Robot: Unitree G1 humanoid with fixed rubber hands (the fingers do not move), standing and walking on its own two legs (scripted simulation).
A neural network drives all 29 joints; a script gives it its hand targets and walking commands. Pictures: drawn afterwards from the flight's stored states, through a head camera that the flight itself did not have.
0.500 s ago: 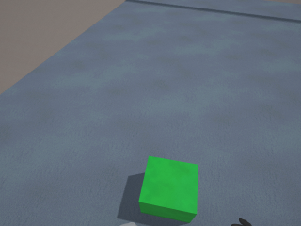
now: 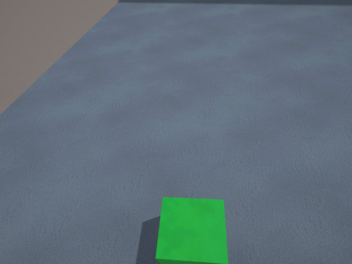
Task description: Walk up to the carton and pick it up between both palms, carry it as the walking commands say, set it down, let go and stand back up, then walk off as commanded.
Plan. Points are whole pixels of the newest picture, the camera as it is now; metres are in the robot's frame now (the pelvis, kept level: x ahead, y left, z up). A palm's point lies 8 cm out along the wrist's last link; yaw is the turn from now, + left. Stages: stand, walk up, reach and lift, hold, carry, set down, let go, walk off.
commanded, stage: walk up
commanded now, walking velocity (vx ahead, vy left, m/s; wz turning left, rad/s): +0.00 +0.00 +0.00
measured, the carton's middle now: (192, 233) +0.35 +0.00 -0.65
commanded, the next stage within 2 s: none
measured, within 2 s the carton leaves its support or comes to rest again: neither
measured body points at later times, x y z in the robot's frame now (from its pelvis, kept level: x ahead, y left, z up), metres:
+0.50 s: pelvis -0.05 -0.01 -0.01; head -0.01 -0.02 +0.44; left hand +0.03 +0.26 -0.14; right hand +0.00 -0.26 -0.16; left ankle +0.01 +0.12 -0.74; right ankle -0.04 -0.12 -0.71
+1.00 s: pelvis -0.12 -0.01 +0.01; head -0.13 +0.00 +0.46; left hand -0.07 +0.23 -0.14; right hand -0.16 -0.24 -0.15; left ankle -0.17 +0.10 -0.74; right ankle -0.07 -0.12 -0.73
